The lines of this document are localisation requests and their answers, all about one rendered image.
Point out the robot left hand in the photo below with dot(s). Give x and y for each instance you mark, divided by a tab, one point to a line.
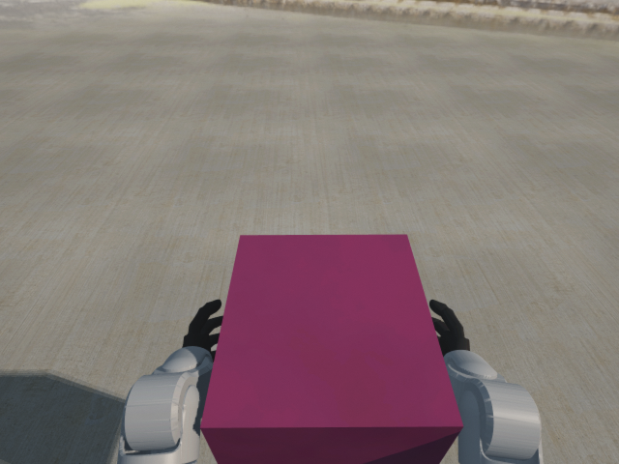
201	326

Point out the robot right forearm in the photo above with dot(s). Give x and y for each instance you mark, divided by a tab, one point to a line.
501	421

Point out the carton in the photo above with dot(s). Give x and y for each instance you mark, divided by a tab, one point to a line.
327	354

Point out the robot left forearm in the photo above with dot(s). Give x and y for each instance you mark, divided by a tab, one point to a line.
163	411

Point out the robot right hand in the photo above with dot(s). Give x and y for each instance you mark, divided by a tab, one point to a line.
451	331

